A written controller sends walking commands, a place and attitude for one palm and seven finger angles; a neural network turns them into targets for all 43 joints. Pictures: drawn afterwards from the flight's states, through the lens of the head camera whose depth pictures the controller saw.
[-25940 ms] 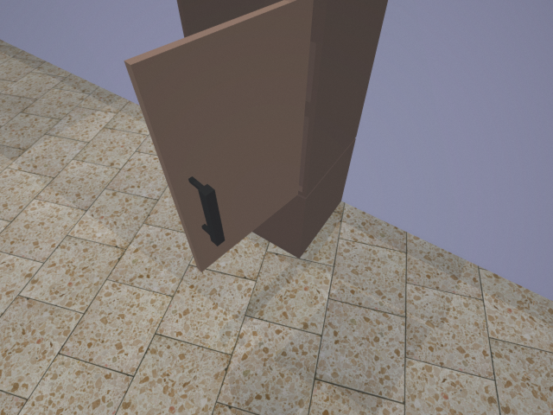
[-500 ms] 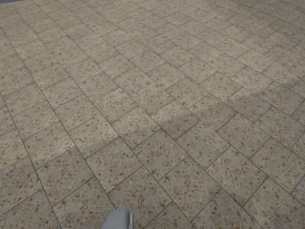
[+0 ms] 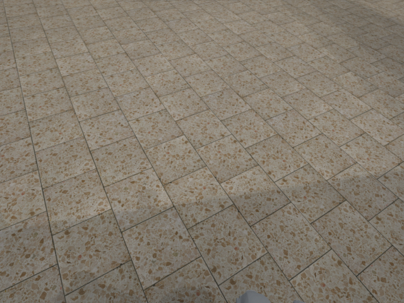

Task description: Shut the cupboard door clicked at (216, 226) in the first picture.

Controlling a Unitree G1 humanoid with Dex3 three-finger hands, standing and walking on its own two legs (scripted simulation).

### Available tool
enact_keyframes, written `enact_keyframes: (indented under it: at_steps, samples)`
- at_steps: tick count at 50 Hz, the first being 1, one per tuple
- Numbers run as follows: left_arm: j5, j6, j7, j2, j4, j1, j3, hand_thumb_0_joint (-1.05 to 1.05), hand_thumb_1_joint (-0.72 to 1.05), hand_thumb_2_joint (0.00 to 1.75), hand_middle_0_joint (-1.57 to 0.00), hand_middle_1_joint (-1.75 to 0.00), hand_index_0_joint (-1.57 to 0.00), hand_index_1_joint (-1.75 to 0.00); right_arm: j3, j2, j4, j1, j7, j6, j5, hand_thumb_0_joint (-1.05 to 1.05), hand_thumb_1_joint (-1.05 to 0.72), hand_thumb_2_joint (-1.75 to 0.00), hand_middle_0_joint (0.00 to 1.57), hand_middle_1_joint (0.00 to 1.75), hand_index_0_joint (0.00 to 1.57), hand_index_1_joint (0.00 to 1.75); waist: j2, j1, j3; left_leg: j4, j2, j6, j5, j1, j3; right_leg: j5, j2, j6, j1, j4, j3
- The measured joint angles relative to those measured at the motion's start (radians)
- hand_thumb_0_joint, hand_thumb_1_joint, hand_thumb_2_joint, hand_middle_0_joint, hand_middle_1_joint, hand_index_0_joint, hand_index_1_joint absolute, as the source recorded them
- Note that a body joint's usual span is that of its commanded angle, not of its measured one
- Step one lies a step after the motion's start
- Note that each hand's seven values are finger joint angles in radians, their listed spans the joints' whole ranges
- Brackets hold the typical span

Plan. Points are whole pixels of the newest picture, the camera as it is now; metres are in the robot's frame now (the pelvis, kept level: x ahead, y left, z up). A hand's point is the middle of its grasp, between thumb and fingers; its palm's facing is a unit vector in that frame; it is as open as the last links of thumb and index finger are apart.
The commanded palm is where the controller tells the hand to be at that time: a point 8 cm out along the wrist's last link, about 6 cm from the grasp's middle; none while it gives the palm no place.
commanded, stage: turn to face it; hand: left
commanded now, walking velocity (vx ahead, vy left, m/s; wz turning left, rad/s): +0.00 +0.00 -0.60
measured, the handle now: out of the picture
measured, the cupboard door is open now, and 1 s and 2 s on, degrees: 63 63 63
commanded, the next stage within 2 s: none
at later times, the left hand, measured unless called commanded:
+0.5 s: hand (143, 280) +0.19 +0.15 -0.17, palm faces -0.25 -0.94 -0.23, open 7.4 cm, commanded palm none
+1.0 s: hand (183, 222) +0.33 +0.07 -0.16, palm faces -0.59 -0.76 -0.27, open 7.4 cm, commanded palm none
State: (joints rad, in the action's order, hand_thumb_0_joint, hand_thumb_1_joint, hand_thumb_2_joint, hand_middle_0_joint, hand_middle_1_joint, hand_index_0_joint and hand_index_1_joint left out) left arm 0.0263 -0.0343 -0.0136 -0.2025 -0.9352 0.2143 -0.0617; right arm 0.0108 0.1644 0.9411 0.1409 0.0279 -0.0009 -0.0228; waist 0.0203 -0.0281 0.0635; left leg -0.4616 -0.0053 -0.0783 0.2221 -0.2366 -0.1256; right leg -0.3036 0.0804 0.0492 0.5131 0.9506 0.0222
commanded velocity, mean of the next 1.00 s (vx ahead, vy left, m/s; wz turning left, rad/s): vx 0.00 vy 0.00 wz -0.60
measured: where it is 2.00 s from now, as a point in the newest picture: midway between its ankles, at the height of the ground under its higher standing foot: outside the picture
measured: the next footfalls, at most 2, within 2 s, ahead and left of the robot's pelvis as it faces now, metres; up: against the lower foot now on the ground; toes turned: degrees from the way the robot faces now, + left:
right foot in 0.16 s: +0.06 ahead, -0.13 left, +0.00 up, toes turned -12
left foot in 0.58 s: +0.19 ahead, +0.09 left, +0.00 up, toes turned -19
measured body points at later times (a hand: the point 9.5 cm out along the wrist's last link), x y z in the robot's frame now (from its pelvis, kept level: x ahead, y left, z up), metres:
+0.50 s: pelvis +0.07 -0.02 +0.00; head +0.13 -0.04 +0.44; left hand +0.20 +0.20 -0.15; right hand +0.09 -0.29 -0.14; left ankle +0.12 +0.12 -0.70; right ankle +0.02 -0.13 -0.74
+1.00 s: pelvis +0.10 -0.02 -0.02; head +0.13 -0.06 +0.43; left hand +0.36 +0.11 -0.14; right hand -0.03 -0.26 -0.16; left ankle +0.15 +0.11 -0.74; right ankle +0.01 -0.11 -0.75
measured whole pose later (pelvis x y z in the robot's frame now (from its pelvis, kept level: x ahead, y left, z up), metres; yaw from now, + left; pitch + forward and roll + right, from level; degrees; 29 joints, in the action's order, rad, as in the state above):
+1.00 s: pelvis +0.10 -0.02 -0.02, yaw -37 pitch +2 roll +0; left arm 0.03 -0.05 0.04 -0.26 -0.84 0.12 -0.07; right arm 0.05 0.25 0.91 0.24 0.01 0.04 -0.03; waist -0.02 0.02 0.08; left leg -0.67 0.18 0.06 0.39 -0.28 -0.23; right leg -0.32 0.02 0.00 0.28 0.58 -0.07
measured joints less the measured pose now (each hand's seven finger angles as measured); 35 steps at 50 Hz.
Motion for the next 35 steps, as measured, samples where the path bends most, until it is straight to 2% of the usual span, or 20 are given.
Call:
enact_keyframes:
  at_steps: [7, 8, 9, 10, 11, 13, 15, 17, 24, 27, 29, 30, 32, 35]
  samples:
    - [0.004, -0.020, 0.021, 0.032, 0.000, -0.002, -0.003, 0.00, 0.91, 0.90, -0.19, -0.30, -0.20, -0.30, 0.019, 0.020, 0.030, 0.040, 0.002, 0.019, -0.012, -0.01, -0.92, -0.90, 0.21, 0.30, 0.20, 0.30, -0.025, 0.025, -0.010, -0.063, 0.057, 0.036, 0.092, 0.023, -0.086, -0.007, -0.052, -0.019, -0.147, -0.224, -0.082]
    - [0.003, -0.017, 0.024, 0.034, 0.004, 0.001, -0.003, 0.00, 0.91, 0.90, -0.19, -0.30, -0.20, -0.30, 0.023, 0.024, 0.033, 0.048, 0.002, 0.021, -0.010, 0.00, -0.92, -0.90, 0.21, 0.30, 0.20, 0.30, -0.028, 0.027, -0.009, -0.091, 0.067, 0.045, 0.115, 0.018, -0.099, 0.033, -0.058, -0.025, -0.183, -0.282, -0.091]
    - [0.004, -0.010, 0.025, 0.034, 0.008, 0.004, -0.003, 0.00, 0.90, 0.90, -0.20, -0.30, -0.20, -0.30, 0.027, 0.030, 0.035, 0.056, 0.001, 0.023, -0.007, 0.00, -0.92, -0.90, 0.21, 0.30, 0.20, 0.30, -0.031, 0.028, -0.010, -0.129, 0.079, 0.055, 0.142, 0.006, -0.111, 0.015, -0.068, -0.049, -0.216, -0.339, -0.090]
    - [0.007, -0.001, 0.024, 0.037, 0.007, 0.001, -0.002, 0.00, 0.90, 0.90, -0.20, -0.30, -0.20, -0.30, 0.034, 0.039, 0.038, 0.058, 0.000, 0.026, -0.003, 0.00, -0.91, -0.90, 0.21, 0.30, 0.20, 0.30, -0.044, 0.028, -0.006, -0.189, 0.096, 0.068, 0.163, -0.020, -0.104, -0.024, -0.084, -0.074, -0.221, -0.353, -0.086]
    - [0.006, 0.007, 0.021, 0.042, 0.006, -0.006, 0.001, 0.00, 0.90, 0.90, -0.20, -0.30, -0.20, -0.30, 0.039, 0.049, 0.041, 0.057, 0.003, 0.034, 0.000, 0.00, -0.91, -0.90, 0.21, 0.30, 0.20, 0.30, -0.057, 0.031, 0.003, -0.279, 0.097, 0.085, 0.225, -0.057, -0.064, -0.038, -0.097, -0.089, -0.217, -0.346, -0.083]
    - [0.002, 0.017, 0.012, 0.047, 0.011, -0.012, 0.004, 0.00, 0.90, 0.90, -0.20, -0.30, -0.20, -0.30, 0.043, 0.060, 0.045, 0.052, 0.010, 0.051, 0.003, 0.00, -0.91, -0.90, 0.21, 0.30, 0.20, 0.30, -0.060, 0.031, 0.019, -0.476, 0.070, 0.111, 0.302, -0.138, 0.020, -0.023, -0.106, -0.096, -0.220, -0.356, -0.067]
    - [-0.003, 0.015, 0.004, 0.046, 0.013, -0.011, 0.002, 0.00, 0.90, 0.90, -0.20, -0.30, -0.21, -0.30, 0.044, 0.067, 0.044, 0.046, 0.010, 0.059, 0.004, 0.00, -0.91, -0.90, 0.20, 0.30, 0.20, 0.30, -0.053, 0.029, 0.030, -0.601, 0.056, 0.129, 0.281, -0.198, 0.065, -0.002, -0.113, -0.098, -0.238, -0.393, -0.046]
    - [-0.004, 0.012, 0.000, 0.040, 0.012, -0.006, 0.000, 0.00, 0.90, 0.90, -0.20, -0.30, -0.21, -0.30, 0.045, 0.068, 0.035, 0.041, 0.007, 0.063, 0.003, 0.01, -0.91, -0.90, 0.20, 0.30, 0.20, 0.30, -0.044, 0.031, 0.030, -0.633, 0.057, 0.144, 0.244, -0.235, 0.088, 0.015, -0.117, -0.098, -0.255, -0.431, -0.024]
    - [0.001, 0.000, 0.006, 0.012, 0.014, 0.003, -0.009, 0.00, 0.90, 0.90, -0.20, -0.30, -0.21, -0.30, 0.042, 0.058, -0.013, 0.003, 0.000, 0.060, 0.006, 0.01, -0.91, -0.90, 0.20, 0.30, 0.20, 0.30, -0.015, 0.026, 0.026, -0.464, 0.060, 0.162, 0.193, -0.240, 0.123, 0.028, -0.123, -0.080, -0.278, -0.471, 0.054]
    - [0.002, -0.009, 0.009, -0.006, 0.020, 0.001, -0.018, 0.00, 0.90, 0.90, -0.20, -0.30, -0.21, -0.30, 0.036, 0.050, -0.036, -0.010, 0.000, 0.047, 0.011, 0.01, -0.90, -0.90, 0.20, 0.30, 0.20, 0.30, 0.001, 0.018, 0.022, -0.301, 0.046, 0.157, 0.161, -0.183, 0.119, 0.007, -0.125, -0.061, -0.266, -0.438, 0.092]
    - [-0.003, -0.017, 0.010, -0.016, 0.026, 0.004, -0.023, 0.00, 0.90, 0.90, -0.20, -0.30, -0.21, -0.30, 0.028, 0.051, -0.055, -0.008, -0.001, 0.031, 0.012, 0.01, -0.90, -0.90, 0.20, 0.30, 0.20, 0.30, -0.001, 0.016, 0.009, -0.130, 0.046, 0.146, 0.064, -0.114, 0.118, -0.022, -0.140, -0.044, -0.245, -0.390, 0.115]
    - [-0.007, -0.023, 0.011, -0.025, 0.028, 0.000, -0.026, 0.00, 0.90, 0.90, -0.20, -0.30, -0.21, -0.30, 0.026, 0.047, -0.060, -0.008, 0.000, 0.021, 0.007, 0.01, -0.90, -0.90, 0.20, 0.30, 0.20, 0.30, 0.004, 0.017, 0.005, -0.117, 0.045, 0.120, 0.045, -0.111, 0.109, -0.057, -0.141, -0.044, -0.220, -0.337, 0.118]
    - [-0.007, -0.030, 0.014, -0.046, 0.030, -0.016, -0.032, 0.00, 0.90, 0.90, -0.20, -0.30, -0.21, -0.30, 0.012, 0.035, -0.070, -0.008, 0.000, 0.013, -0.004, 0.00, -0.90, -0.90, 0.20, 0.30, 0.20, 0.30, 0.020, 0.012, 0.013, -0.148, 0.053, 0.083, 0.068, -0.110, 0.076, -0.198, -0.138, -0.037, -0.151, -0.139, 0.090]
    - [-0.005, -0.038, 0.026, -0.069, 0.038, -0.041, -0.040, 0.01, 0.90, 0.90, -0.20, -0.30, -0.20, -0.30, -0.004, 0.024, -0.083, 0.012, 0.003, 0.009, -0.014, 0.00, -0.90, -0.90, 0.21, 0.30, 0.20, 0.30, 0.017, 0.015, 0.020, -0.112, 0.077, 0.071, 0.068, -0.074, 0.047, -0.230, -0.123, -0.016, -0.067, 0.117, 0.023]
